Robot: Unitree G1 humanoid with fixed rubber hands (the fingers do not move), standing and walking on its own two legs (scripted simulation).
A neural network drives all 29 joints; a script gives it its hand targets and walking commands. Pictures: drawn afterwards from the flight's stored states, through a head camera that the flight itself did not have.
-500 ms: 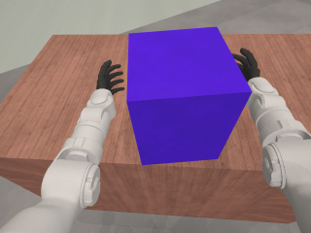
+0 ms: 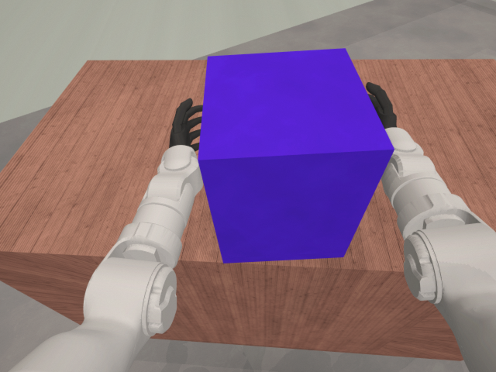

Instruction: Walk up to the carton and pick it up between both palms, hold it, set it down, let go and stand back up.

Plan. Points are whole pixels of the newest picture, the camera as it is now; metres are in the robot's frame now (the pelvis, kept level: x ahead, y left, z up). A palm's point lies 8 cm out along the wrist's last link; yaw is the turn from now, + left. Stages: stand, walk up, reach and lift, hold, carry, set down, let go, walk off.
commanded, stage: reach and lift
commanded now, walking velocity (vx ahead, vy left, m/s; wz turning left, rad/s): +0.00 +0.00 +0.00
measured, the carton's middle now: (280, 163) +0.44 +0.02 +0.09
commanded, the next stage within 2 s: none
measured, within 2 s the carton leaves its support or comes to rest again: leaves its support in 1.26 s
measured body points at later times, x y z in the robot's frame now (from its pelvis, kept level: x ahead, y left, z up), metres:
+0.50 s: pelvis +0.00 +0.00 +0.00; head +0.03 -0.01 +0.45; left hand +0.43 +0.18 +0.13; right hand +0.49 -0.14 +0.14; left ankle -0.01 +0.12 -0.74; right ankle +0.01 -0.12 -0.74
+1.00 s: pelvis +0.00 +0.00 +0.00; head +0.02 -0.01 +0.45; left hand +0.43 +0.18 +0.13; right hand +0.48 -0.14 +0.15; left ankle -0.01 +0.12 -0.74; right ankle +0.01 -0.12 -0.74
